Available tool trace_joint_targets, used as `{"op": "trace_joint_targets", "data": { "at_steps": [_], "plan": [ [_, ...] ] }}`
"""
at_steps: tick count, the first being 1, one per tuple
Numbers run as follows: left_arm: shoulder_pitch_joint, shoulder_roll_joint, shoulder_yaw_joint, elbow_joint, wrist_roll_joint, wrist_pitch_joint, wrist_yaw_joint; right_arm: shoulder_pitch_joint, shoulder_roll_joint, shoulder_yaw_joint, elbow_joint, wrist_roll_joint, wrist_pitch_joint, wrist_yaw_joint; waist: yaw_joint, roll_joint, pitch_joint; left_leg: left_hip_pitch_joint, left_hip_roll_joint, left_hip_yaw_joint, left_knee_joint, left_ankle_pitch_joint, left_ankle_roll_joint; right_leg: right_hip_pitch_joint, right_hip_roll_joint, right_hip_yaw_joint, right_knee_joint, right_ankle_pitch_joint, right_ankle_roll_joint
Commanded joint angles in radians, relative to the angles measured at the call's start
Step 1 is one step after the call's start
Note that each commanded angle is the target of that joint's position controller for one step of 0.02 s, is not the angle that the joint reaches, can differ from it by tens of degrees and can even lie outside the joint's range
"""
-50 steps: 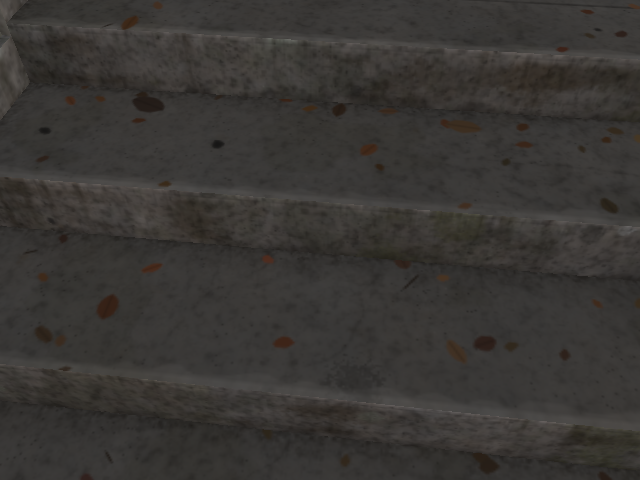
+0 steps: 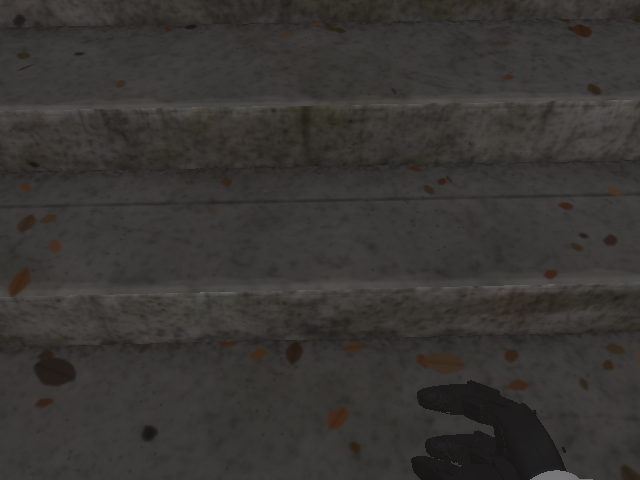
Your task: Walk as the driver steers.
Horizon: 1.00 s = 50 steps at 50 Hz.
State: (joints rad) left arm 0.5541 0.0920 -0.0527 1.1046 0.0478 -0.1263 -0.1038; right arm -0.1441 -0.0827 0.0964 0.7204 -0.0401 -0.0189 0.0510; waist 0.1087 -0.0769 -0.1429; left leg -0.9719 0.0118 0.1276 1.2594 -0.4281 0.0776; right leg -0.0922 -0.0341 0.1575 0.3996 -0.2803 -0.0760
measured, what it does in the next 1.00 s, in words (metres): climbs: right foot 0.15 m higher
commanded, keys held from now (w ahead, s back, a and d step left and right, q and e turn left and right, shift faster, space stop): w+e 0.10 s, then w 0.46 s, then w+q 0.44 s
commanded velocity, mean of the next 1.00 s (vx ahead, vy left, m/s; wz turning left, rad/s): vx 0.50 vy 0.00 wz -0.04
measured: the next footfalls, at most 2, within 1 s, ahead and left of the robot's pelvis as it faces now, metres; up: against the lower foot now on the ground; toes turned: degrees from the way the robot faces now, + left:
right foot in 0.56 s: +0.51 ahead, -0.19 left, +0.30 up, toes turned -17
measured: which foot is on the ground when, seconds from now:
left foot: down 0.00-0.60, up 0.62-1.00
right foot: down 0.00-0.00, up 0.02-0.54, down 0.56-1.00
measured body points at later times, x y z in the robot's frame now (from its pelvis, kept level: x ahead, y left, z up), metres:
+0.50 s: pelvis +0.27 -0.01 +0.13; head +0.28 -0.01 +0.58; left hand +0.56 +0.05 +0.06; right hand +0.08 -0.09 -0.01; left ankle +0.12 +0.11 -0.60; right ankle +0.45 -0.17 -0.38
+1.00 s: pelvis +0.56 -0.07 +0.27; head +0.55 -0.06 +0.72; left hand +0.49 +0.10 +0.11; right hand +0.76 -0.26 +0.18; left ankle +0.64 +0.05 -0.18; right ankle +0.47 -0.18 -0.45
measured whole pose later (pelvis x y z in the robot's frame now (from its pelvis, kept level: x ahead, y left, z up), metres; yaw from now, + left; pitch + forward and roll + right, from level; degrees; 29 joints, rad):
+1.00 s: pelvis +0.56 -0.07 +0.27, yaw +0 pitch +5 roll -3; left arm 0.45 0.07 -0.04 1.17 0.15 -0.10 -0.02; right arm 0.02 -0.15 0.02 0.86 -0.02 -0.04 0.07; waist 0.04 0.04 -0.12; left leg -1.29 0.07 -0.07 2.02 -0.22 0.27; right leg -0.15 -0.03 -0.30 0.45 -0.37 -0.01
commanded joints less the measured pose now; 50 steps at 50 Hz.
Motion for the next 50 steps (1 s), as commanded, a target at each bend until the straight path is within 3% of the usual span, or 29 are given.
{"op": "trace_joint_targets", "data": {
  "at_steps": [1,2,3,5,6,8,11,13,15,17,22,23,24,26,28,29,30,31,32,33,34,35,37,39,40,42,43,47,50],
  "plan": [
    [0.054,0.053,0.032,-0.081,0.033,-0.022,-0.016,0.584,-0.291,-0.102,0.081,-0.024,-0.018,-0.041,-0.279,0.393,-0.443,1.261,0.342,-0.921,-0.666,0.257,0.384,-0.713,0.118,0.073,0.743,0.2,-0.039],
    [-0.101,0.12,0.071,-0.062,-0.013,0.0,-0.024,0.666,-0.322,-0.117,0.124,-0.043,-0.031,-0.056,-0.346,0.36,-0.189,1.018,0.365,-1.128,-0.825,-0.213,0.317,-0.904,0.104,0.175,1.253,0.19,-0.037],
    [-0.183,0.129,0.086,-0.071,-0.028,0.0,-0.011,0.555,-0.325,-0.123,0.152,-0.018,-0.055,-0.058,-0.285,0.271,0.024,0.785,0.334,-0.976,-0.828,-0.411,0.244,-0.994,0.062,0.119,1.398,0.269,-0.05],
    [-0.236,0.096,0.087,-0.086,-0.003,0.007,0.028,0.429,-0.124,-0.091,0.226,0.006,-0.058,-0.038,-0.165,0.048,0.027,0.643,0.333,-0.629,-0.772,-0.049,0.222,-0.963,0.028,0.046,1.483,0.254,-0.094],
    [-0.292,0.073,0.075,-0.119,0.007,0.02,0.034,0.388,-0.013,-0.067,0.239,0.008,-0.054,-0.039,-0.122,0.019,0.018,0.614,0.326,-0.558,-0.794,0.096,0.206,-0.947,0.006,0.046,1.474,0.237,-0.118],
    [-0.331,0.013,0.055,-0.137,-0.008,0.05,0.03,0.335,0.048,-0.056,0.27,-0.003,-0.054,-0.051,-0.072,0.086,0.045,0.58,0.267,-0.415,-0.862,0.202,0.163,-1.011,0.008,0.076,1.503,0.196,-0.179],
    [-0.437,0.038,0.036,-0.184,-0.028,0.055,0.013,0.377,-0.015,-0.077,0.306,-0.054,-0.059,-0.027,-0.077,0.058,0.064,0.59,0.202,-0.158,-0.972,0.257,0.136,-1.072,-0.011,-0.002,1.404,0.226,-0.196],
    [-0.49,0.098,0.044,-0.208,-0.02,0.059,0.002,0.42,-0.029,-0.067,0.324,-0.079,-0.068,-0.02,-0.08,0.104,0.082,0.636,0.192,-0.12,-1.015,0.293,0.144,-1.151,-0.011,-0.023,1.455,0.259,-0.186],
    [-0.53,0.067,0.024,-0.217,-0.027,0.071,0.004,0.618,-0.034,-0.059,0.404,-0.104,-0.055,-0.017,-0.133,0.14,0.097,0.821,0.226,-0.147,-1.007,0.365,0.178,-1.388,0.014,-0.044,1.717,0.161,-0.207],
    [-0.631,0.068,0.008,-0.275,-0.031,0.071,0.026,0.699,-0.019,-0.044,0.451,-0.124,-0.058,-0.011,-0.157,0.068,0.129,0.969,0.244,-0.145,-1.015,0.319,0.16,-1.552,-0.005,-0.018,1.652,0.127,-0.244],
    [-0.918,0.065,-0.025,-0.427,-0.027,0.111,0.041,0.874,0.001,-0.02,0.533,-0.122,-0.072,-0.001,-0.209,0.078,0.152,0.97,0.255,-0.098,-1.147,0.386,0.143,-1.45,-0.116,-0.195,1.252,0.24,-0.203],
    [-0.989,0.04,-0.034,-0.454,-0.001,0.141,0.023,0.797,-0.011,-0.019,0.48,-0.096,-0.071,0.019,-0.189,0.117,0.152,0.767,0.234,-0.021,-1.241,0.403,0.167,-1.172,-0.123,-0.286,1.116,0.245,-0.185],
    [-1.061,0.028,-0.041,-0.486,0.0,0.17,0.013,0.794,-0.027,-0.021,0.484,-0.071,-0.074,0.045,-0.182,0.168,0.161,0.641,0.25,-0.012,-1.298,0.399,0.159,-0.974,-0.105,-0.262,1.072,0.061,-0.163],
    [-0.924,0.054,-0.016,-0.443,-0.003,0.179,-0.006,0.777,-0.136,-0.04,0.445,-0.022,-0.108,0.047,-0.112,0.239,0.129,0.778,0.279,0.041,-1.212,0.978,0.184,-0.797,-0.004,-0.345,1.016,-0.027,-0.115],
    [-0.822,0.072,0.002,-0.4,-0.013,0.14,0.002,0.791,-0.21,-0.071,0.432,-0.011,-0.121,0.037,-0.074,0.258,0.079,1.061,0.307,0.054,-1.043,1.546,0.15,-0.707,0.064,-0.349,0.727,-0.128,-0.125],
    [-0.436,0.085,0.031,-0.303,-0.066,0.083,0.075,0.774,-0.287,-0.12,0.445,0.05,-0.116,-0.057,0.052,0.206,0.012,1.067,0.281,0.041,-0.725,1.694,0.079,-0.42,0.114,-0.381,0.652,-0.231,-0.118],
    [-0.307,0.117,0.047,-0.274,-0.059,0.063,0.107,0.887,-0.198,-0.117,0.405,0.106,-0.131,-0.073,0.032,0.108,-0.156,0.605,0.22,-0.016,-0.41,1.564,0.01,0.067,-0.067,-0.033,0.715,0.013,-0.195],
    [-0.169,0.16,0.028,-0.245,0.036,0.108,0.067,0.821,-0.098,-0.071,0.413,-0.082,-0.117,0.041,0.107,0.014,-0.366,0.334,0.052,-0.169,-0.266,0.481,0.012,0.293,-0.213,0.41,0.32,0.025,-0.287],
    [-0.028,0.289,0.096,-0.165,0.039,0.105,0.05,0.718,-0.09,-0.118,0.39,-0.015,-0.098,0.081,0.112,-0.017,-0.256,0.238,-0.03,-0.339,0.219,0.344,0.017,0.148,-0.277,0.679,0.09,-0.149,-0.286],
    [-0.064,0.325,0.119,-0.122,0.017,0.078,0.055,0.669,-0.093,-0.142,0.389,0.016,-0.098,0.08,0.073,0.015,-0.08,0.168,-0.017,-0.4,0.466,0.433,0.018,-0.09,-0.279,0.589,0.065,-0.22,-0.216],
    [-0.172,0.276,0.112,-0.113,-0.01,0.056,0.06,0.643,-0.033,-0.135,0.38,0.007,-0.114,0.06,-0.002,-0.025,-0.015,0.155,0.002,-0.374,0.588,0.421,0.029,-0.229,-0.267,0.429,0.091,-0.166,-0.237],
    [-0.284,0.177,0.092,-0.117,-0.01,0.046,0.056,0.589,-0.029,-0.128,0.353,-0.003,-0.126,0.042,-0.058,0.042,-0.001,0.098,0.003,-0.353,0.72,0.407,0.065,-0.297,-0.274,0.347,0.101,-0.053,-0.251],
    [-0.435,-0.007,0.039,-0.123,0.014,0.05,0.039,0.514,-0.01,-0.116,0.319,0.015,-0.105,0.018,-0.152,0.152,-0.014,0.058,0.053,-0.351,0.775,0.457,0.133,-0.398,-0.321,0.241,0.043,0.036,-0.184],
    [-0.44,-0.03,0.031,-0.113,0.028,0.03,0.041,0.459,-0.013,-0.114,0.288,0.022,-0.073,0.012,-0.203,0.152,0.027,0.019,0.089,-0.321,0.708,0.431,0.153,-0.439,-0.28,0.051,0.011,0.121,-0.147],
    [-0.436,0.006,0.044,-0.123,0.022,0.028,0.049,0.434,-0.012,-0.111,0.279,0.022,-0.063,0.027,-0.213,0.102,0.043,0.019,0.089,-0.283,0.663,0.366,0.158,-0.438,-0.249,-0.062,-0.026,0.117,-0.137],
    [-0.421,-0.003,0.034,-0.133,0.02,0.009,0.075,0.38,-0.042,-0.116,0.266,0.005,-0.057,0.046,-0.211,0.041,0.079,0.035,0.087,-0.24,0.602,0.383,0.17,-0.458,-0.193,-0.202,-0.095,0.14,-0.13],
    [-0.35,0.011,0.035,-0.108,0.039,0.014,0.085,0.332,-0.043,-0.106,0.247,0.006,-0.049,0.054,-0.162,-0.014,0.062,-0.056,0.066,-0.202,0.793,0.289,0.176,-0.366,-0.214,-0.199,-0.12,0.134,-0.165],
    [-0.041,0.031,0.016,0.052,0.106,0.017,0.081,0.096,-0.074,-0.075,0.091,0.017,-0.041,0.023,-0.072,0.042,0.116,-0.548,0.052,-0.263,0.898,0.183,0.261,0.071,-0.256,-0.211,-0.098,0.213,-0.155],
    [-0.019,0.031,0.0,0.08,0.119,0.009,0.071,-0.064,-0.089,-0.051,-0.027,0.023,-0.027,0.005,-0.069,0.093,0.1,-0.504,0.136,-0.177,0.54,0.231,0.252,0.099,-0.247,-0.291,-0.206,0.135,-0.117]
  ]
}}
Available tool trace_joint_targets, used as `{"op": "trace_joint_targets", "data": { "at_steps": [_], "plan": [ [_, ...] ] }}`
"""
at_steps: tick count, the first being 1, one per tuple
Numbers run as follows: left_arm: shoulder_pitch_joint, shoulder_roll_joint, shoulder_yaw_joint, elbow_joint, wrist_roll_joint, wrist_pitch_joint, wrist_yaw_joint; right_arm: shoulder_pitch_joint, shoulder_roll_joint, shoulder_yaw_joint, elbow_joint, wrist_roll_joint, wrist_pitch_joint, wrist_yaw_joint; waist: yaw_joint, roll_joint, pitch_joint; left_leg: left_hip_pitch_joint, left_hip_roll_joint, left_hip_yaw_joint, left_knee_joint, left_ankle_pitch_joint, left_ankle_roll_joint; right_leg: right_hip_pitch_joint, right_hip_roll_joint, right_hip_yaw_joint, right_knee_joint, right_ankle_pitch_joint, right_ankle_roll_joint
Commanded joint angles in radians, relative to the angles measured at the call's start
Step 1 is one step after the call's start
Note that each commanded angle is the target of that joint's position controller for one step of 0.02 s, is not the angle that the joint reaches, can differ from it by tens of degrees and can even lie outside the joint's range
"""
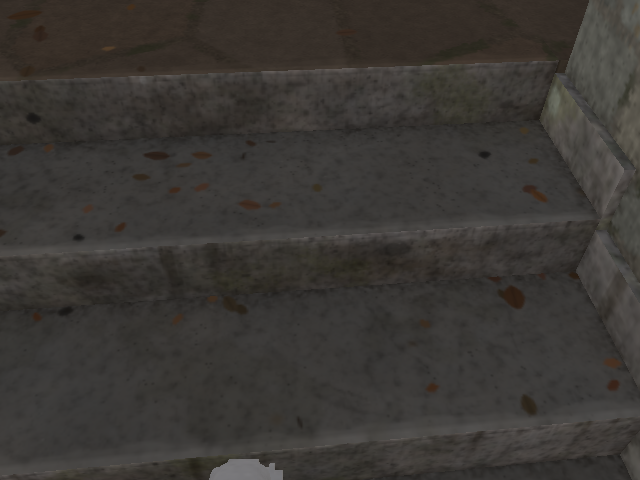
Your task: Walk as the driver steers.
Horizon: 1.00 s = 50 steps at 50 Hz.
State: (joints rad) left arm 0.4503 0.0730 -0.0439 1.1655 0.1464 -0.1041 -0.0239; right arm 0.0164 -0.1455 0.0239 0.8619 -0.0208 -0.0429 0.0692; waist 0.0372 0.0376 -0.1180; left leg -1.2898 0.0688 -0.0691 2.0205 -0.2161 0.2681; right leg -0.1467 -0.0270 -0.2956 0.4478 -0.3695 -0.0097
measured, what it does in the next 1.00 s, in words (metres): climbs: left foot 0.15 m higher, then right foot 0.15 m higher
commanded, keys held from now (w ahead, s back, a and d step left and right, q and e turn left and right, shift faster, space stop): w+q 0.28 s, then w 0.02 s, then w+e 0.20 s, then e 0.24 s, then no key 0.26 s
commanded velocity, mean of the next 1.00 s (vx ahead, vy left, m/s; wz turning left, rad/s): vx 0.35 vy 0.00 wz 0.05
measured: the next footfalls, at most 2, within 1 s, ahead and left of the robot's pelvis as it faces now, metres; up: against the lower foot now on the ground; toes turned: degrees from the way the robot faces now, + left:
left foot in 0.14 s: +0.26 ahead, +0.14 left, +0.15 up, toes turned +10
right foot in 0.70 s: +0.63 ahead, -0.02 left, +0.30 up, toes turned +1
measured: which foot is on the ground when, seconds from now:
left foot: up 0.00-0.12, down 0.14-0.72, up 0.74-1.00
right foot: down 0.00-0.18, up 0.20-0.68, down 0.70-1.00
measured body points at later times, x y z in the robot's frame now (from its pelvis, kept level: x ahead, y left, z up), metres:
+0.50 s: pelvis +0.29 +0.06 +0.14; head +0.28 +0.06 +0.59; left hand +0.39 +0.30 +0.02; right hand +0.24 -0.16 -0.01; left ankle +0.22 +0.14 -0.58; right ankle +0.40 -0.06 -0.29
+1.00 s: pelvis +0.51 +0.03 +0.28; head +0.51 +0.03 +0.73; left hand +0.58 +0.25 +0.14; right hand +0.66 -0.21 +0.17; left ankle +0.55 +0.21 -0.31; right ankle +0.59 -0.02 -0.43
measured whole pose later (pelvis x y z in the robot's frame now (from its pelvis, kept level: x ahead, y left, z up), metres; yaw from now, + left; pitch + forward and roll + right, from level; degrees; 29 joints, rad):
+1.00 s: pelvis +0.51 +0.03 +0.28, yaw +3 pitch +5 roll -1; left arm 0.22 0.16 0.01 0.98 0.03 -0.09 -0.02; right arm 0.11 -0.22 -0.05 0.92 -0.04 -0.08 0.04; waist -0.01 0.02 -0.09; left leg -0.89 0.08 -0.13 1.42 -0.17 0.01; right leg -0.52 0.10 -0.10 0.62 -0.18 -0.12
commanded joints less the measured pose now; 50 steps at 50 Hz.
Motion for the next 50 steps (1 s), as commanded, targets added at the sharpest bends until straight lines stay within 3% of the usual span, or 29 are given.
{"op": "trace_joint_targets", "data": {
  "at_steps": [1,2,3,4,6,7,8,9,10,11,12,13,15,18,22,27,30,32,34,35,36,37,38,39,41,44,45,48,50],
  "plan": [
    [0.077,0.064,-0.006,0.008,0.013,-0.018,-0.013,-0.273,-0.021,0.025,-0.19,0.002,0.013,-0.012,0.015,-0.054,0.094,-0.098,0.099,0.067,-0.333,0.049,0.045,0.087,-0.237,0.12,-0.301,0.241,-0.183],
    [0.007,0.086,-0.002,-0.012,-0.006,-0.013,-0.024,-0.325,0.001,0.038,-0.223,0.005,0.039,-0.007,0.002,-0.046,0.105,0.096,0.122,0.067,-0.518,0.009,0.007,-0.042,-0.26,0.086,-0.39,0.246,-0.174],
    [0.002,0.131,0.014,-0.04,-0.069,-0.01,-0.039,-0.375,0.023,0.041,-0.234,0.0,0.061,0.009,0.012,-0.093,0.111,0.294,0.042,0.194,-0.605,-0.242,-0.056,-0.155,-0.249,0.051,-0.452,0.279,-0.212],
    [0.043,0.136,0.012,-0.063,-0.09,-0.025,-0.038,-0.331,0.03,0.035,-0.216,-0.007,0.057,0.027,0.024,-0.134,0.132,0.395,-0.027,0.264,-0.563,-0.282,-0.104,-0.129,-0.293,0.041,-0.409,0.486,-0.238],
    [0.039,0.243,0.041,-0.078,-0.049,-0.031,-0.045,-0.148,0.004,0.012,-0.15,0.032,0.026,0.03,-0.053,-0.15,0.108,0.439,-0.095,0.242,-0.73,-0.2,-0.103,0.112,-0.325,-0.023,-0.21,1.091,-0.242],
    [-0.012,0.291,0.058,-0.106,-0.055,-0.037,-0.043,-0.041,-0.043,-0.017,-0.119,0.033,0.001,0.018,-0.112,-0.171,0.056,0.577,-0.148,0.219,-0.864,-0.107,-0.086,0.142,-0.314,-0.04,-0.075,1.407,-0.226],
    [0.056,0.269,0.063,-0.121,-0.051,-0.052,-0.037,0.054,-0.1,-0.035,-0.102,0.036,-0.02,-0.004,-0.101,-0.138,-0.075,0.959,-0.139,0.128,-0.804,0.153,-0.048,-0.104,-0.268,-0.028,0.087,1.459,-0.169],
    [0.091,0.271,0.057,-0.117,-0.031,-0.06,-0.058,0.223,-0.154,-0.057,-0.071,0.034,-0.013,-0.018,-0.178,-0.042,-0.204,1.307,-0.104,-0.079,-0.943,0.124,0.013,-0.367,-0.199,0.039,0.314,1.125,-0.11],
    [-0.016,0.228,0.062,-0.126,-0.056,-0.048,-0.091,0.452,-0.224,-0.072,-0.01,-0.017,0.008,-0.025,-0.25,0.047,-0.228,1.462,0.03,-0.459,-1.305,0.018,0.068,-0.601,-0.055,0.154,0.591,0.346,-0.047],
    [-0.09,0.189,0.06,-0.169,-0.119,-0.02,-0.109,0.572,-0.346,-0.122,0.056,-0.041,0.019,-0.044,-0.263,0.038,-0.214,1.382,0.114,-0.779,-1.533,-0.158,0.036,-0.702,-0.004,0.371,0.941,0.278,-0.049],
    [-0.144,0.134,0.056,-0.173,-0.121,-0.019,-0.098,0.534,-0.334,-0.136,0.088,-0.031,0.004,-0.054,-0.236,0.086,-0.109,1.226,0.098,-0.739,-1.545,-0.327,-0.016,-0.788,-0.001,0.495,1.136,0.368,-0.062],
    [-0.147,0.098,0.051,-0.163,-0.101,-0.029,-0.077,0.455,-0.249,-0.116,0.107,-0.012,-0.01,-0.051,-0.172,0.097,-0.04,1.041,0.069,-0.655,-1.507,-0.298,-0.001,-0.787,0.014,0.526,1.306,0.415,-0.078],
    [-0.186,0.069,0.037,-0.215,-0.099,-0.027,-0.038,0.268,-0.129,-0.079,0.11,-0.01,-0.018,-0.022,-0.033,-0.004,-0.01,0.884,0.074,-0.541,-1.508,-0.035,-0.043,-0.856,0.042,0.549,1.475,0.416,-0.132],
    [-0.174,0.117,0.033,-0.207,-0.111,0.024,-0.053,0.171,-0.018,-0.039,0.155,-0.041,-0.011,-0.003,0.042,-0.065,-0.028,0.842,0.079,-0.333,-1.54,0.099,-0.048,-1.04,0.028,0.519,1.564,0.382,-0.184],
    [-0.232,0.104,0.016,-0.207,-0.104,0.03,-0.063,0.318,-0.007,-0.022,0.209,-0.083,-0.041,-0.02,-0.006,0.045,0.049,0.825,0.032,-0.138,-1.644,0.01,-0.022,-1.11,-0.001,0.373,1.703,0.274,-0.185],
    [-0.569,0.137,-0.008,-0.424,-0.134,0.043,-0.028,0.507,-0.044,0.004,0.29,-0.125,-0.057,-0.027,-0.072,-0.091,0.11,1.161,0.134,-0.084,-1.733,0.114,-0.067,-1.38,-0.053,0.373,1.358,0.279,-0.219],
    [-0.735,0.096,-0.019,-0.487,-0.103,0.103,-0.05,0.465,-0.081,0.007,0.216,-0.064,-0.058,0.005,-0.085,0.047,0.124,0.84,0.149,0.047,-1.966,0.223,-0.039,-0.886,-0.082,0.174,1.067,0.242,-0.159],
    [-0.559,0.07,-0.013,-0.446,-0.108,0.121,-0.075,0.454,-0.166,-0.007,0.187,-0.014,-0.092,0.0,0.001,0.092,0.093,0.869,0.156,0.143,-1.857,0.913,-0.035,-0.608,0.006,0.104,1.005,0.24,-0.106],
    [-0.55,0.113,0.017,-0.459,-0.103,0.107,-0.074,0.449,-0.233,-0.036,0.181,0.038,-0.11,-0.02,0.04,0.083,0.074,1.186,0.158,0.173,-1.716,1.251,-0.092,-0.582,0.09,0.06,0.65,0.134,-0.117],
    [-0.43,0.143,0.03,-0.419,-0.128,0.08,-0.061,0.464,-0.263,-0.051,0.198,0.001,-0.102,-0.006,0.052,0.122,0.021,1.226,0.17,0.182,-1.595,1.409,-0.093,-0.422,0.13,0.101,0.534,0.216,-0.147],
    [-0.316,0.211,0.036,-0.401,-0.14,0.065,-0.04,0.59,-0.128,-0.045,0.163,-0.065,-0.095,-0.019,-0.03,-0.076,-0.289,1.017,0.096,0.143,-1.274,1.118,-0.176,0.027,0.008,0.447,0.591,0.692,-0.323],
    [-0.149,0.27,0.054,-0.378,-0.117,0.067,-0.033,0.558,-0.143,-0.054,0.128,-0.06,-0.077,-0.009,0.068,-0.245,-0.451,0.79,-0.069,0.076,-1.044,0.297,-0.219,0.246,-0.154,0.895,0.214,0.447,-0.448],
    [0.019,0.313,0.077,-0.303,-0.072,0.057,-0.03,0.375,-0.179,-0.097,0.094,-0.003,-0.049,0.01,0.145,-0.274,-0.322,0.594,-0.158,-0.084,-0.636,-0.044,-0.23,0.163,-0.234,1.145,-0.023,0.166,-0.402],
    [-0.036,0.353,0.097,-0.283,-0.081,0.025,-0.011,0.339,-0.146,-0.107,0.078,0.012,-0.041,0.015,0.108,-0.215,-0.175,0.497,-0.128,-0.181,-0.42,0.039,-0.211,-0.015,-0.209,1.087,-0.039,0.006,-0.32],
    [-0.234,0.223,0.079,-0.233,-0.119,0.006,0.012,0.314,-0.051,-0.072,0.099,-0.037,-0.049,-0.003,-0.005,-0.024,-0.008,0.456,-0.07,-0.144,-0.318,0.089,-0.173,-0.318,-0.164,0.866,0.003,-0.147,-0.273],
    [-0.429,0.054,0.034,-0.244,-0.13,0.0,0.007,0.277,-0.042,-0.058,0.1,-0.024,-0.033,-0.027,-0.125,-0.002,-0.031,0.467,-0.009,-0.119,-0.37,0.071,-0.14,-0.471,-0.121,0.64,-0.055,0.037,-0.202],
    [-0.398,0.067,0.036,-0.232,-0.101,0.001,0.003,0.25,-0.071,-0.061,0.082,-0.015,-0.036,-0.031,-0.121,0.03,-0.07,0.455,0.007,-0.11,-0.424,0.11,-0.184,-0.436,-0.12,0.587,-0.051,0.125,-0.177],
    [-0.459,0.172,0.065,-0.311,-0.113,-0.008,-0.011,0.129,-0.12,-0.075,0.043,-0.007,-0.04,-0.029,-0.121,-0.047,-0.065,0.506,0.032,-0.049,-0.591,0.007,-0.283,-0.404,-0.075,0.448,-0.1,0.194,-0.093],
    [-0.497,0.217,0.074,-0.377,-0.123,-0.035,-0.011,0.145,-0.167,-0.102,0.037,-0.03,-0.051,-0.029,-0.135,-0.081,-0.036,0.631,0.016,0.0,-0.643,0.048,-0.306,-0.456,-0.054,0.401,-0.142,0.246,-0.084]
  ]
}}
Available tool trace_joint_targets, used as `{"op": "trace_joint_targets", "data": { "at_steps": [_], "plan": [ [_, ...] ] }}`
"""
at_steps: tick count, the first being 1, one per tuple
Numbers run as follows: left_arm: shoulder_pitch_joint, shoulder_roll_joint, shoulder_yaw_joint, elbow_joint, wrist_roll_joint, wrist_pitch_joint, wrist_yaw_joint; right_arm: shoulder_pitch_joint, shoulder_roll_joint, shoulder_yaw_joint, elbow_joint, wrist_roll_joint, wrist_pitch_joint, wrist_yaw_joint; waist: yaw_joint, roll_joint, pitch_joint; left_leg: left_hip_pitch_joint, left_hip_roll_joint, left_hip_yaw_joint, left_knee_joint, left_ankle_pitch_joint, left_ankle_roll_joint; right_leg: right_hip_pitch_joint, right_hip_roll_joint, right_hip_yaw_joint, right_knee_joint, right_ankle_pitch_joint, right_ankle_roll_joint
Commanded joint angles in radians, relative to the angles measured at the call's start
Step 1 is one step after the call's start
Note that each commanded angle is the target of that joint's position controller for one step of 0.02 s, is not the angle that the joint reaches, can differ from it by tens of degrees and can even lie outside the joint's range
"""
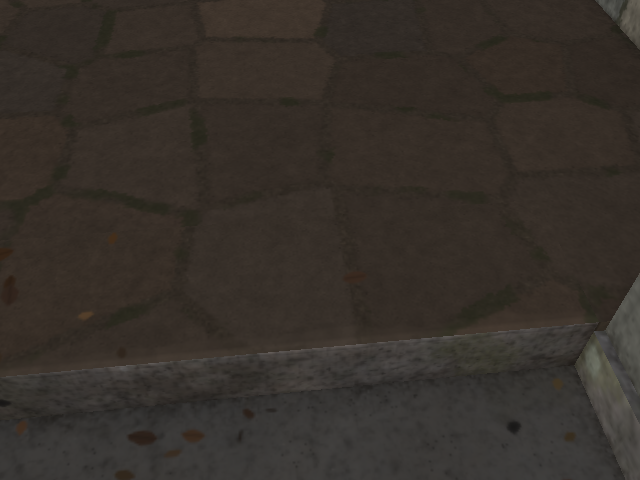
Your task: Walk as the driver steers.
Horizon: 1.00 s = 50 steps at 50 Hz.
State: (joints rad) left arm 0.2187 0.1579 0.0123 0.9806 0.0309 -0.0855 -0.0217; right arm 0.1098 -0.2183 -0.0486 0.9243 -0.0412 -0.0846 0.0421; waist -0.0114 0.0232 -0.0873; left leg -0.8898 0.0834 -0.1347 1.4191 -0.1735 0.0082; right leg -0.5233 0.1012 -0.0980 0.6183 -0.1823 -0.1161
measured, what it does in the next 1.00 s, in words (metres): steps on the spot: left foot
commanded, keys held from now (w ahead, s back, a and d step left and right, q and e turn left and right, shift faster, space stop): no key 0.98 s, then w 0.02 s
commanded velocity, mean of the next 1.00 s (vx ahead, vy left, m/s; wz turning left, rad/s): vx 0.02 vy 0.00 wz -0.03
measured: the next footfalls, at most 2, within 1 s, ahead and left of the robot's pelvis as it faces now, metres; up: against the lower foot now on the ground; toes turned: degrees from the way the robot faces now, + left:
left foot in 0.18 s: +0.12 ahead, +0.16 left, +0.00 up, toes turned +1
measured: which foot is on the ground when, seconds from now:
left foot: up 0.00-0.16, down 0.18-1.00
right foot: down 0.00-1.00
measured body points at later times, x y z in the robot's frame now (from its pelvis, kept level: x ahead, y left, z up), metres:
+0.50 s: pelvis +0.06 +0.03 +0.01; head +0.07 +0.04 +0.46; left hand +0.23 +0.24 -0.11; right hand +0.21 -0.19 -0.10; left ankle +0.08 +0.16 -0.71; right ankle +0.08 -0.05 -0.71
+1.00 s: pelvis +0.06 +0.04 +0.02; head +0.08 +0.05 +0.47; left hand +0.20 +0.26 -0.11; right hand +0.19 -0.19 -0.11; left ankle +0.08 +0.16 -0.71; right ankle +0.08 -0.05 -0.71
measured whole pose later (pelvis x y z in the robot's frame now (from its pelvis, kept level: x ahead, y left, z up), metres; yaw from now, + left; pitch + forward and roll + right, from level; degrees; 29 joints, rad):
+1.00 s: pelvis +0.06 +0.04 +0.02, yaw -2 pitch +1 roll +0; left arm 0.15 0.18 0.01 0.88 0.00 -0.08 -0.08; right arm 0.12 -0.16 -0.04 0.89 -0.01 -0.06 0.06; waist -0.02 -0.01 0.00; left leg -0.31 0.04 0.05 0.58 -0.29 0.00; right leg -0.32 0.05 -0.02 0.56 -0.26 -0.05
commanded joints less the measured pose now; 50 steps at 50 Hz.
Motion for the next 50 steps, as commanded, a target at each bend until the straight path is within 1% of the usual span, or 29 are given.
{"op": "trace_joint_targets", "data": {
  "at_steps": [1,2,3,4,5,6,7,8,9,10,11,12,13,14,15,16,17,18,22,26,27,28,29,32,36,37,42,49,50],
  "plan": [
    [-0.295,0.126,0.021,-0.203,-0.004,-0.052,-0.014,0.083,-0.077,-0.028,-0.019,-0.006,-0.008,0.001,-0.096,-0.081,-0.074,0.279,-0.01,0.075,0.016,0.039,-0.059,-0.096,-0.176,0.2,-0.277,0.11,-0.005],
    [-0.288,0.127,0.027,-0.213,-0.001,-0.052,-0.019,0.096,-0.074,-0.031,-0.024,-0.006,-0.006,-0.001,-0.089,-0.048,-0.061,0.266,-0.009,0.066,-0.028,0.045,-0.08,-0.051,-0.189,0.204,-0.269,0.129,-0.024],
    [-0.292,0.131,0.03,-0.226,-0.014,-0.057,-0.024,0.102,-0.074,-0.034,-0.032,-0.006,-0.003,-0.001,-0.09,-0.046,-0.048,0.274,0.007,0.061,-0.154,0.051,-0.101,0.012,-0.201,0.211,-0.251,0.132,-0.034],
    [-0.295,0.114,0.026,-0.236,-0.027,-0.063,-0.029,0.079,-0.072,-0.034,-0.053,-0.008,0.005,-0.006,-0.076,-0.051,-0.042,0.313,0.013,0.075,-0.274,0.029,-0.117,0.055,-0.204,0.209,-0.23,0.133,-0.049],
    [-0.278,0.105,0.023,-0.231,-0.036,-0.069,-0.035,0.059,-0.06,-0.032,-0.063,-0.008,0.01,-0.011,-0.065,-0.074,-0.023,0.35,0.01,0.078,-0.374,-0.013,-0.13,0.081,-0.217,0.231,-0.21,0.142,-0.064],
    [-0.244,0.096,0.02,-0.213,-0.042,-0.066,-0.046,0.046,-0.054,-0.03,-0.076,-0.003,0.017,-0.012,-0.048,-0.087,-0.007,0.37,0.006,0.094,-0.474,-0.068,-0.139,0.128,-0.239,0.258,-0.188,0.166,-0.081],
    [-0.218,0.093,0.019,-0.197,-0.05,-0.061,-0.06,0.039,-0.057,-0.031,-0.088,0.008,0.018,-0.011,-0.039,-0.101,0.004,0.388,0.005,0.108,-0.578,-0.11,-0.142,0.178,-0.258,0.28,-0.164,0.174,-0.088],
    [-0.218,0.085,0.011,-0.185,-0.064,-0.05,-0.076,0.05,-0.056,-0.028,-0.092,0.029,0.015,-0.005,-0.057,-0.08,0.01,0.44,0.002,0.135,-0.753,-0.054,-0.129,0.204,-0.259,0.287,-0.126,0.166,-0.079],
    [-0.166,0.071,0.005,-0.164,-0.075,-0.033,-0.095,0.039,-0.053,-0.023,-0.091,0.044,0.007,-0.002,-0.047,-0.062,0.008,0.501,-0.002,0.153,-0.883,0.026,-0.099,0.217,-0.249,0.298,-0.102,0.149,-0.05],
    [-0.086,0.054,-0.002,-0.143,-0.073,-0.016,-0.107,0.015,-0.051,-0.013,-0.101,0.048,0.0,-0.003,-0.006,-0.057,-0.03,0.562,0.014,0.119,-0.871,0.132,-0.047,0.238,-0.226,0.298,-0.092,0.119,-0.006],
    [0.016,0.064,0.005,-0.132,-0.059,-0.012,-0.096,-0.08,-0.076,-0.003,-0.138,0.054,-0.006,0.006,0.091,0.018,-0.071,0.584,0.002,0.102,-0.846,0.154,0.026,0.25,-0.161,0.223,-0.111,0.028,0.031],
    [-0.052,0.103,0.008,-0.146,-0.045,-0.015,-0.086,-0.13,-0.055,-0.004,-0.142,0.047,-0.009,0.019,0.062,0.045,-0.046,0.506,-0.009,0.107,-0.875,-0.027,0.045,0.266,-0.126,0.139,-0.118,-0.073,0.062],
    [-0.162,0.132,0.013,-0.18,-0.03,-0.015,-0.08,-0.112,-0.034,-0.002,-0.124,0.037,-0.01,0.028,0.024,0.011,-0.009,0.455,-0.017,0.115,-0.905,-0.107,0.028,0.27,-0.12,0.123,-0.113,-0.135,0.054],
    [-0.203,0.136,0.013,-0.196,-0.024,-0.015,-0.074,-0.123,-0.04,-0.005,-0.122,0.033,-0.012,0.032,0.012,0.004,-0.002,0.471,-0.021,0.119,-0.903,-0.102,0.02,0.246,-0.121,0.128,-0.121,-0.139,0.041],
    [-0.209,0.144,0.017,-0.194,-0.033,-0.015,-0.067,-0.13,-0.046,-0.007,-0.126,0.027,-0.008,0.035,-0.001,-0.003,-0.008,0.511,-0.025,0.125,-0.89,-0.089,0.018,0.213,-0.117,0.135,-0.129,-0.13,0.025],
    [-0.21,0.138,0.016,-0.195,-0.041,-0.016,-0.063,-0.098,-0.048,-0.007,-0.111,0.022,-0.005,0.036,-0.017,-0.009,-0.011,0.544,-0.02,0.127,-0.89,-0.064,0.023,0.197,-0.115,0.136,-0.136,-0.094,0.013],
    [-0.212,0.132,0.014,-0.195,-0.043,-0.019,-0.057,-0.09,-0.054,-0.01,-0.11,0.023,-0.01,0.029,-0.024,-0.017,-0.028,0.57,-0.021,0.132,-0.882,-0.034,0.029,0.202,-0.116,0.132,-0.133,-0.041,0.002],
    [-0.212,0.119,0.011,-0.198,-0.041,-0.022,-0.053,-0.073,-0.043,-0.003,-0.103,0.022,-0.012,0.024,-0.028,-0.026,-0.034,0.576,-0.015,0.136,-0.881,-0.006,0.03,0.213,-0.117,0.135,-0.129,0.019,-0.003],
    [-0.193,0.117,0.016,-0.2,-0.038,-0.02,-0.039,-0.074,-0.036,-0.001,-0.113,0.024,-0.01,0.017,-0.026,-0.005,-0.052,0.607,-0.01,0.144,-0.868,0.074,0.045,0.225,-0.112,0.134,-0.11,0.123,-0.003],
    [-0.159,0.11,0.021,-0.193,-0.038,-0.016,-0.031,-0.074,-0.032,-0.006,-0.124,0.022,-0.005,0.015,-0.021,0.004,-0.04,0.626,-0.005,0.14,-0.875,0.076,0.055,0.202,-0.106,0.133,-0.113,0.095,0.001],
    [-0.155,0.11,0.024,-0.194,-0.038,-0.018,-0.03,-0.068,-0.033,-0.009,-0.121,0.026,-0.003,0.014,-0.021,0.002,-0.035,0.63,-0.004,0.138,-0.876,0.064,0.056,0.195,-0.108,0.134,-0.115,0.081,0.002],
    [-0.14,0.112,0.025,-0.189,-0.035,-0.018,-0.029,-0.074,-0.026,-0.006,-0.128,0.023,0.001,0.014,-0.019,0.002,-0.025,0.628,-0.006,0.141,-0.881,0.041,0.052,0.191,-0.111,0.135,-0.123,0.074,0.001],
    [-0.139,0.131,0.032,-0.189,-0.04,-0.019,-0.031,-0.081,-0.03,-0.011,-0.135,0.018,0.002,0.012,-0.022,0.003,-0.013,0.624,-0.009,0.146,-0.879,0.033,0.053,0.183,-0.11,0.137,-0.122,0.084,-0.002],
    [-0.13,0.121,0.032,-0.191,-0.038,-0.018,-0.031,-0.082,-0.032,-0.013,-0.138,0.021,0.004,0.008,-0.017,0.001,-0.016,0.622,-0.009,0.143,-0.892,0.02,0.057,0.194,-0.109,0.135,-0.128,0.067,0.001],
    [-0.106,0.12,0.031,-0.181,-0.039,-0.015,-0.037,-0.08,-0.026,-0.012,-0.133,0.023,0.008,0.013,-0.01,0.0,-0.001,0.62,-0.012,0.144,-0.91,-0.006,0.054,0.199,-0.108,0.134,-0.143,0.028,0.01],
    [-0.118,0.111,0.027,-0.19,-0.036,-0.014,-0.043,-0.083,-0.028,-0.011,-0.133,0.03,0.006,0.011,-0.009,-0.001,0.0,0.621,-0.016,0.151,-0.902,-0.008,0.045,0.195,-0.112,0.138,-0.147,0.033,0.008],
    [-0.097,0.12,0.024,-0.177,-0.036,-0.013,-0.053,-0.062,-0.029,-0.009,-0.115,0.027,0.008,0.014,-0.005,-0.011,0.012,0.608,-0.022,0.157,-0.918,-0.044,0.039,0.208,-0.117,0.144,-0.165,-0.001,0.013],
    [-0.086,0.114,0.019,-0.158,-0.033,-0.012,-0.056,-0.034,-0.029,-0.004,-0.09,0.027,0.01,0.015,-0.003,-0.018,0.02,0.596,-0.026,0.164,-0.929,-0.051,0.038,0.226,-0.12,0.147,-0.179,-0.011,0.014],
    [-0.06,0.11,0.018,-0.142,-0.032,-0.01,-0.057,-0.006,-0.024,-0.002,-0.072,0.026,0.014,0.016,0.0,-0.021,0.028,0.592,-0.025,0.162,-0.941,-0.124,0.038,0.226,-0.125,0.157,-0.206,-0.123,0.011]
  ]
}}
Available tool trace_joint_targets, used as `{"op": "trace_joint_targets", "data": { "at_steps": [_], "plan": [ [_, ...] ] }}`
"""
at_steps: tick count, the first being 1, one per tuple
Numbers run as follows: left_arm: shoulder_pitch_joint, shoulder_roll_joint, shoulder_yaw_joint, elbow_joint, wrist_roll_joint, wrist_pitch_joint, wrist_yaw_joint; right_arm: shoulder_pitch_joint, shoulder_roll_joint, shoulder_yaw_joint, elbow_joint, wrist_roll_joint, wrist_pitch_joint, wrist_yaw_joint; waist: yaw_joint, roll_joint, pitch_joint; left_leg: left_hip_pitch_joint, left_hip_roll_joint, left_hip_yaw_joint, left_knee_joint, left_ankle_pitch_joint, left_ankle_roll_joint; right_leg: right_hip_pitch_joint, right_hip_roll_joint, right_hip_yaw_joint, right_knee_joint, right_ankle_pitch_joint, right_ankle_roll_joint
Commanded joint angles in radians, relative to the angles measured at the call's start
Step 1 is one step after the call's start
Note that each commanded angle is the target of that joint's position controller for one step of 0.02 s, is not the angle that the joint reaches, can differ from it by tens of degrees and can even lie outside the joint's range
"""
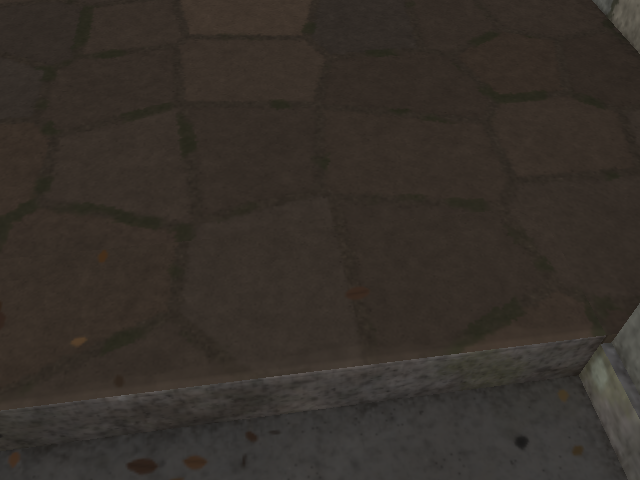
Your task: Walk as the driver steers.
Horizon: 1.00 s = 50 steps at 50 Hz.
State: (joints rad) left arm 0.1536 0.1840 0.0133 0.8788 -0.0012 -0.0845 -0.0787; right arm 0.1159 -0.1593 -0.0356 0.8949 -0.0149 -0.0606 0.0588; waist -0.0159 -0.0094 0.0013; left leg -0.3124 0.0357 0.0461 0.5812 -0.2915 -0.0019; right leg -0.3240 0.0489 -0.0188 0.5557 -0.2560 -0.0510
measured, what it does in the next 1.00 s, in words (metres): climbs: right foot 0.15 m higher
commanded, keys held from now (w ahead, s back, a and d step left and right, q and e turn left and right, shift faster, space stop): w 0.40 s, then no key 0.60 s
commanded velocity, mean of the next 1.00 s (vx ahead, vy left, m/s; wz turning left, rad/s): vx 0.20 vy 0.00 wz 0.00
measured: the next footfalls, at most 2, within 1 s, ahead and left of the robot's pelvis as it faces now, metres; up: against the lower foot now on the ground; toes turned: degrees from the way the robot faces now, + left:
right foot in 0.62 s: +0.41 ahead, -0.08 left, +0.15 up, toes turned -6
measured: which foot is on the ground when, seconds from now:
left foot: down 0.00-0.68, up 0.70-1.00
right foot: down 0.00-0.26, up 0.28-0.60, down 0.62-1.00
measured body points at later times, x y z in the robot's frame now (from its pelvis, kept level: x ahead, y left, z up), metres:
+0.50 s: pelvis +0.13 +0.04 +0.00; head +0.14 +0.04 +0.45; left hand +0.29 +0.22 -0.12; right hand -0.04 -0.11 -0.14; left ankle +0.01 +0.13 -0.73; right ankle +0.21 -0.09 -0.44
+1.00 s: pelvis +0.31 +0.02 +0.14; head +0.32 +0.03 +0.59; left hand +0.39 +0.24 -0.01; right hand +0.45 -0.21 +0.02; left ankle +0.37 +0.16 -0.56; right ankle +0.37 -0.07 -0.58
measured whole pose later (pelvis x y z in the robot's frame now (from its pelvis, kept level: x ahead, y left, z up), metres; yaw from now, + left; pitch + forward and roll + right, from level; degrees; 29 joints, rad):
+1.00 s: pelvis +0.31 +0.02 +0.14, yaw +1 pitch +3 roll -4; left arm 0.21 0.18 -0.02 1.02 0.01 -0.11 -0.05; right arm 0.11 -0.20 -0.03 0.96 -0.02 -0.08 0.10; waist 0.00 0.04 -0.04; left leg -0.60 0.09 -0.05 0.91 -0.25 -0.06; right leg -0.41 0.04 -0.16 0.58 -0.22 -0.06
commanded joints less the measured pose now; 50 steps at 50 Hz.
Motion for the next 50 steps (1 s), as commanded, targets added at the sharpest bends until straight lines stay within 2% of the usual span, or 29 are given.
{"op": "trace_joint_targets", "data": {
  "at_steps": [1,4,7,10,12,13,14,15,17,18,20,22,25,26,28,30,32,33,34,35,36,37,39,41,42,44,46,48,50],
  "plan": [
    [0.04,0.117,0.031,-0.026,0.01,-0.008,0.006,0.014,-0.107,-0.025,-0.034,-0.009,-0.003,-0.005,0.014,0.002,-0.027,-0.016,0.015,-0.014,-0.1,-0.126,0.061,0.017,-0.083,0.1,-0.174,-0.209,-0.079],
    [0.143,0.169,0.06,0.015,0.048,-0.018,0.048,0.006,-0.125,-0.042,-0.038,-0.036,-0.002,-0.041,0.056,-0.063,0.013,-0.194,0.01,-0.02,-0.006,-0.21,0.112,0.117,-0.223,0.325,-0.277,-0.477,-0.222],
    [0.081,0.115,0.04,-0.012,0.017,-0.027,0.094,0.041,-0.086,-0.035,-0.031,-0.039,-0.023,-0.062,0.033,-0.105,0.002,-0.163,0.018,-0.028,0.186,-0.083,0.125,0.099,-0.377,0.494,-0.401,-0.425,-0.299],
    [-0.048,0.124,0.036,-0.03,0.016,0.001,0.107,0.19,-0.058,-0.037,0.029,-0.04,-0.034,-0.047,-0.041,-0.046,0.012,0.159,-0.012,0.033,-0.055,-0.053,0.129,-0.047,-0.248,0.254,-0.365,-0.33,-0.235],
    [0.064,0.12,0.038,0.036,0.062,0.043,0.08,0.308,-0.043,-0.04,0.086,-0.044,-0.053,-0.046,-0.035,-0.006,0.014,0.344,-0.02,0.041,-0.162,0.029,0.113,-0.099,-0.179,0.145,-0.219,-0.259,-0.225],
    [0.076,0.078,0.034,0.066,0.089,0.057,0.052,0.447,-0.053,-0.042,0.126,-0.053,-0.069,-0.053,-0.071,0.108,0.004,0.464,0.075,-0.117,-0.226,0.048,0.164,-0.222,-0.113,0.082,0.06,-0.14,-0.188],
    [0.014,0.024,0.02,0.024,0.094,0.045,0.022,0.621,-0.141,-0.059,0.158,-0.057,-0.07,-0.068,-0.156,0.333,-0.029,0.682,0.307,-0.58,-0.346,-0.026,0.383,-0.593,0.04,0.012,0.412,-0.202,-0.103],
    [-0.045,0.016,0.021,0.039,0.069,0.02,0.017,0.668,-0.168,-0.048,0.185,-0.086,-0.06,-0.064,-0.196,0.253,0.061,0.703,0.383,-0.704,-0.402,-0.063,0.431,-0.859,0.075,0.22,0.924,-0.243,-0.124],
    [-0.026,0.027,0.012,0.051,0.018,-0.025,0.01,0.572,-0.107,-0.021,0.232,-0.127,-0.018,-0.031,-0.111,0.082,0.098,0.604,0.363,-0.505,-0.305,0.09,0.358,-1.172,0.089,0.259,1.61,-0.133,-0.204],
    [-0.044,0.0,-0.001,0.012,0.034,-0.022,0.013,0.469,0.001,0.036,0.226,-0.125,-0.017,-0.018,-0.057,-0.051,0.106,0.528,0.352,-0.383,-0.326,0.073,0.306,-1.197,0.029,0.308,1.484,0.009,-0.254],
    [-0.084,-0.041,-0.032,-0.048,0.038,0.024,-0.005,0.44,0.051,0.073,0.239,-0.105,0.0,-0.03,-0.011,0.058,0.028,0.327,0.278,-0.233,-0.352,0.039,0.282,-1.139,-0.015,0.164,1.714,-0.048,-0.288],
    [-0.157,-0.072,-0.061,-0.105,0.021,0.043,0.0,0.326,0.07,0.096,0.201,-0.133,-0.015,-0.046,0.05,0.016,0.054,0.079,0.184,-0.092,-0.425,0.052,0.25,-1.076,-0.091,0.066,1.579,-0.003,-0.281],
    [-0.315,-0.024,-0.075,-0.18,0.012,0.04,0.028,0.444,0.035,0.105,0.207,-0.121,-0.054,-0.058,-0.007,-0.032,-0.002,0.005,0.11,-0.024,-0.455,0.2,0.192,-0.913,-0.173,-0.034,1.165,0.097,-0.21],
    [-0.388,-0.028,-0.077,-0.204,0.033,0.046,0.034,0.557,0.037,0.11,0.23,-0.1,-0.055,-0.061,-0.053,0.041,-0.013,0.023,0.116,-0.051,-0.468,0.317,0.201,-0.865,-0.173,-0.082,1.054,0.149,-0.169],
    [-0.526,-0.07,-0.098,-0.232,0.04,0.073,-0.003,0.555,-0.056,0.087,0.213,-0.017,-0.047,-0.015,-0.05,0.153,0.022,-0.125,0.182,-0.055,-0.553,0.617,0.266,-0.503,-0.101,-0.196,0.761,-0.219,-0.06],
    [-0.369,-0.056,-0.083,-0.154,0.019,0.078,-0.029,0.522,-0.196,0.052,0.196,-0.03,-0.066,0.014,0.032,0.185,-0.007,0.128,0.241,-0.031,-0.427,1.256,0.258,-0.443,-0.031,-0.197,0.672,-0.031,-0.078],
    [-0.171,0.023,-0.056,-0.093,0.022,0.059,-0.019,0.532,-0.213,0.025,0.181,-0.034,-0.079,0.03,0.065,0.152,-0.197,0.18,0.196,0.035,-0.21,1.556,0.146,-0.071,-0.027,-0.113,0.559,0.335,-0.179],
    [-0.096,0.048,-0.057,-0.077,-0.012,0.059,-0.003,0.63,-0.131,0.04,0.196,-0.061,-0.083,0.044,0.065,0.049,-0.402,-0.098,0.149,-0.027,-0.037,1.371,0.098,0.297,-0.129,0.138,0.516,0.325,-0.269],
    [0.075,0.083,-0.036,-0.026,0.022,0.079,0.019,0.524,-0.132,0.029,0.166,-0.041,-0.069,0.054,0.159,-0.013,-0.406,-0.211,0.048,-0.039,0.118,0.968,0.089,0.394,-0.172,0.304,0.27,0.191,-0.281],
    [0.269,0.159,-0.009,0.061,0.052,0.077,0.032,0.444,-0.057,0.017,0.164,-0.024,-0.049,0.063,0.194,-0.158,-0.372,-0.358,-0.057,-0.101,0.462,0.142,0.055,0.394,-0.332,0.615,0.002,0.15,-0.354],
    [0.333,0.224,0.034,0.076,0.073,0.055,0.049,0.4,-0.102,-0.015,0.172,0.018,-0.021,0.057,0.21,-0.116,-0.331,-0.355,-0.063,-0.23,0.996,0.088,0.041,0.165,-0.398,0.777,-0.116,0.018,-0.375],
    [0.194,0.203,0.032,0.08,0.054,0.024,0.063,0.357,-0.09,-0.028,0.156,0.01,-0.022,0.04,0.143,-0.075,-0.209,-0.418,-0.036,-0.282,1.172,0.131,0.055,-0.004,-0.353,0.671,-0.14,-0.16,-0.304],
    [0.011,0.028,-0.004,0.105,0.031,-0.015,0.052,0.258,-0.007,0.003,0.12,-0.047,-0.031,0.012,0.046,0.049,-0.115,-0.483,-0.023,-0.253,1.214,0.122,0.119,-0.16,-0.321,0.479,-0.149,-0.204,-0.274],
    [-0.131,-0.123,-0.049,0.102,0.033,-0.024,0.046,0.195,0.046,0.024,0.079,-0.033,-0.008,-0.016,-0.058,0.073,-0.118,-0.47,0.017,-0.24,1.157,0.08,0.169,-0.25,-0.289,0.314,-0.207,0.003,-0.228],
    [-0.144,-0.133,-0.057,0.103,0.033,-0.039,0.047,0.198,0.016,0.017,0.075,-0.031,0.001,-0.022,-0.09,0.088,-0.141,-0.452,0.036,-0.232,1.058,0.105,0.154,-0.247,-0.262,0.225,-0.199,0.093,-0.199],
    [-0.255,-0.102,-0.064,0.044,0.016,-0.056,0.042,0.197,-0.01,0.011,0.081,-0.023,0.01,0.001,-0.153,0.061,-0.168,-0.299,0.083,-0.165,0.806,0.004,0.072,-0.294,-0.162,-0.011,-0.205,0.141,-0.1],
    [-0.295,0.052,-0.04,-0.03,-0.004,-0.084,0.042,0.156,-0.091,-0.008,0.087,-0.007,0.009,0.045,-0.14,-0.058,-0.148,-0.034,0.053,-0.037,0.501,-0.143,-0.064,-0.368,-0.072,-0.139,-0.255,0.179,-0.03],
    [-0.248,0.126,-0.025,-0.017,0.007,-0.071,0.02,0.189,-0.109,-0.012,0.109,-0.001,-0.016,0.052,-0.129,-0.016,-0.1,0.079,0.03,-0.024,0.332,0.073,-0.101,-0.355,-0.112,-0.101,-0.186,0.134,-0.072],
    [-0.123,0.113,-0.015,0.033,0.004,-0.048,-0.019,0.157,-0.13,-0.016,0.091,-0.008,-0.034,0.038,-0.092,-0.003,-0.05,0.061,0.011,-0.014,0.115,0.137,-0.077,-0.225,-0.186,0.003,-0.124,0.104,-0.123]
  ]
}}
Keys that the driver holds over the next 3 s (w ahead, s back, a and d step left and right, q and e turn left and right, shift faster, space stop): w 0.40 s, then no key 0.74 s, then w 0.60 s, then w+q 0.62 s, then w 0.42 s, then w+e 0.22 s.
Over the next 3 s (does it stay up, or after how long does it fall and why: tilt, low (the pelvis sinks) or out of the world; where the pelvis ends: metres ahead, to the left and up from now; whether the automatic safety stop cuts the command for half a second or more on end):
stays up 1.14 0.18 0.31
